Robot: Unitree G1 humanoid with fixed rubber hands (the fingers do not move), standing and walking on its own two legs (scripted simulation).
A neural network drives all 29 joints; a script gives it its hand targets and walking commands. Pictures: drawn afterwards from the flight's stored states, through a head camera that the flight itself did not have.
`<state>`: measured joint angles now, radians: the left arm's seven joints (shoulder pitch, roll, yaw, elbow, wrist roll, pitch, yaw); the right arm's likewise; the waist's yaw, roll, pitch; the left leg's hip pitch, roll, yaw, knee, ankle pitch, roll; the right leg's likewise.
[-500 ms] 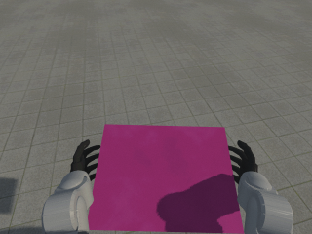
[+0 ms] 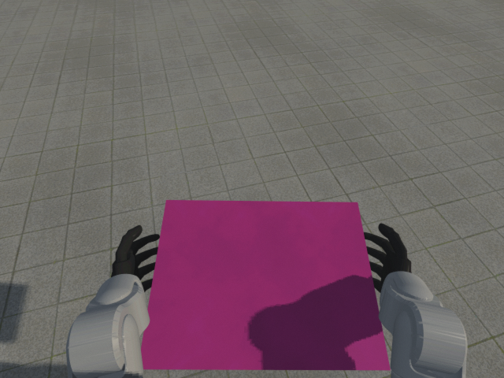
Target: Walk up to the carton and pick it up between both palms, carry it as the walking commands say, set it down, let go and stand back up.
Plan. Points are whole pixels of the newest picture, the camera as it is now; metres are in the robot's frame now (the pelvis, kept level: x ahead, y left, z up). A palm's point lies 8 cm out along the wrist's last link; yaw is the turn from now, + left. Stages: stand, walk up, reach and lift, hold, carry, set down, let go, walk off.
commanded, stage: carry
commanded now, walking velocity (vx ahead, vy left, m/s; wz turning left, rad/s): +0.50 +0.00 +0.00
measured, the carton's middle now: (260, 289) +0.25 +0.00 +0.01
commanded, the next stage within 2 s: none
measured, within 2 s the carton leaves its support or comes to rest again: neither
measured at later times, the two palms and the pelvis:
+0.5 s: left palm (181, 131) +0.54 +0.16 +0.09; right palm (353, 125) +0.57 -0.19 +0.08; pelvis +0.32 -0.04 +0.01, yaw +4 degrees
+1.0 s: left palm (191, 49) +0.92 +0.20 +0.08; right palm (316, 50) +0.91 -0.16 +0.08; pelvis +0.68 +0.03 +0.01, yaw +0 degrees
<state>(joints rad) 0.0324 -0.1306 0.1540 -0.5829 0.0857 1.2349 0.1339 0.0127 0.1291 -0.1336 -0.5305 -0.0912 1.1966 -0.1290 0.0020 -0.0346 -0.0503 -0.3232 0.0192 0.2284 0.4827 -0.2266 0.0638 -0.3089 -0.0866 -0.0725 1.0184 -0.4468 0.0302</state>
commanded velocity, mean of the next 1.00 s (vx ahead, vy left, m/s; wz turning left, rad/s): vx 0.50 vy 0.00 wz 0.00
